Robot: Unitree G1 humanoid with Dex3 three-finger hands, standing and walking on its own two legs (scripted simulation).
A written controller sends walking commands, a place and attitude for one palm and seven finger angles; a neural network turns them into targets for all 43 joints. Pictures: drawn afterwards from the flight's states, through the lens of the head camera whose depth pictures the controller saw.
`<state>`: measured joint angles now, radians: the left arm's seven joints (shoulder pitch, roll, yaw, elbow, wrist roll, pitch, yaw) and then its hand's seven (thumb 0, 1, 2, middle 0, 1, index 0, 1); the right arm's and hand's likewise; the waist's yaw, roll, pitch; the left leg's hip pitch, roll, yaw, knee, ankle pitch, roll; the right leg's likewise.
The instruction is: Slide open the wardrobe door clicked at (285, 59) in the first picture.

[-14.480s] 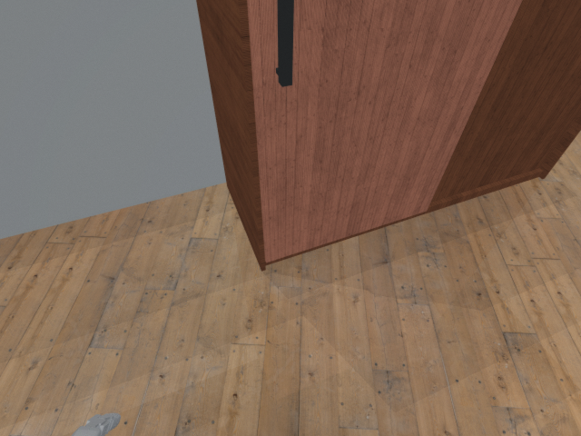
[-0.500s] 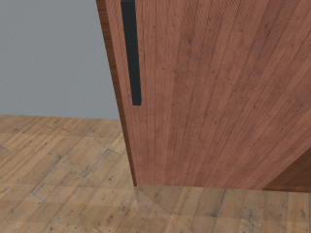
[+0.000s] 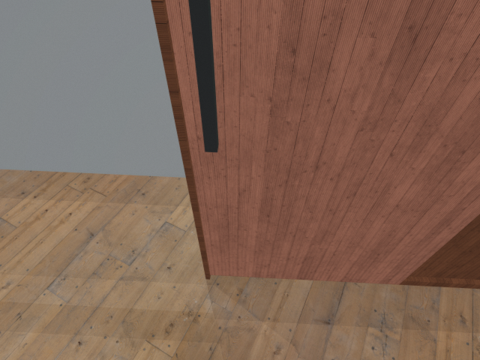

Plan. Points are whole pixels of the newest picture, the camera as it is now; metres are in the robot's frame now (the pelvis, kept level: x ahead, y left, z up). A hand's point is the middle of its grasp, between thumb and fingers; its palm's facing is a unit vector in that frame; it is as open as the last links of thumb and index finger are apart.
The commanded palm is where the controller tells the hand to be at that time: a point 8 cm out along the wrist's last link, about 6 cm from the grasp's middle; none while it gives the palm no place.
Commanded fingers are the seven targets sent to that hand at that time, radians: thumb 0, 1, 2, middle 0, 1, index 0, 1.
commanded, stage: come to a stop and stand still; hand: left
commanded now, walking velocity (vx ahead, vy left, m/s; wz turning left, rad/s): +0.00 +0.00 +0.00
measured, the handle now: (208, 78) +0.52 +0.08 +0.21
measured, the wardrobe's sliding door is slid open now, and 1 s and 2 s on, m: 0.00 0.00 0.00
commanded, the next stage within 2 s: look again from close up in 0.18 s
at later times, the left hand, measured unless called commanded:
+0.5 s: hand out of the picture -0.01 +0.17 -0.18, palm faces +0.03 -0.99 -0.16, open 7.4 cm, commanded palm none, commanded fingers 0.00 0.90 0.90 -0.20 -0.30 -0.20 -0.30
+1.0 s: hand out of the picture -0.04 +0.17 -0.18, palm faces +0.04 -0.99 -0.15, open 7.4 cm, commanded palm none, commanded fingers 0.00 0.90 0.90 -0.20 -0.30 -0.20 -0.30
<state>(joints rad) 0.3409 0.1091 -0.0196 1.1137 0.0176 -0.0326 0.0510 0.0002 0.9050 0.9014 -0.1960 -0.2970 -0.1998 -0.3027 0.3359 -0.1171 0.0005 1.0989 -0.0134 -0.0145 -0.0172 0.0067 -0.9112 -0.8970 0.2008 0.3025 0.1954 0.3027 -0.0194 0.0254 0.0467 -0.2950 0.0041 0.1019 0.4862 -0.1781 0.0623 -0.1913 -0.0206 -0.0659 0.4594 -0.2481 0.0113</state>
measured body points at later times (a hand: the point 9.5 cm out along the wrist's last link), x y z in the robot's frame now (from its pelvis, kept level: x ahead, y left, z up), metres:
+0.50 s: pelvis +0.00 +0.01 +0.00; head -0.01 +0.03 +0.45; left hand -0.01 +0.22 -0.17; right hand +0.03 -0.23 -0.14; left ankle +0.05 +0.08 -0.74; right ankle +0.00 -0.13 -0.74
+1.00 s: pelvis +0.00 +0.01 +0.00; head -0.01 +0.03 +0.45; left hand -0.04 +0.22 -0.16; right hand +0.00 -0.21 -0.15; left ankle +0.05 +0.08 -0.74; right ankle +0.00 -0.13 -0.74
